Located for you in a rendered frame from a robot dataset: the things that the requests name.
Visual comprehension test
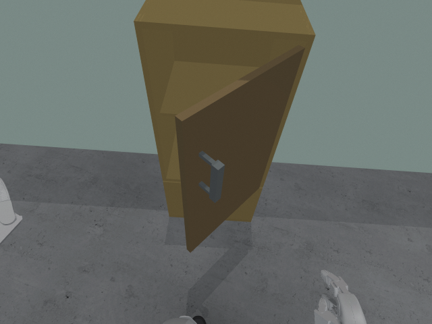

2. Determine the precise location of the robot right hand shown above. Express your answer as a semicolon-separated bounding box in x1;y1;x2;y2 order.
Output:
314;269;367;324

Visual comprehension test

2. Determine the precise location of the handle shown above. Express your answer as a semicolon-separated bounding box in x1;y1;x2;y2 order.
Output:
198;151;225;203

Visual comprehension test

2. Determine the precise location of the robot left hand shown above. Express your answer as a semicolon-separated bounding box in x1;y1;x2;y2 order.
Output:
0;178;22;245

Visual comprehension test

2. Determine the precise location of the cupboard door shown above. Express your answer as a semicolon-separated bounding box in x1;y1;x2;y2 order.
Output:
175;45;305;252

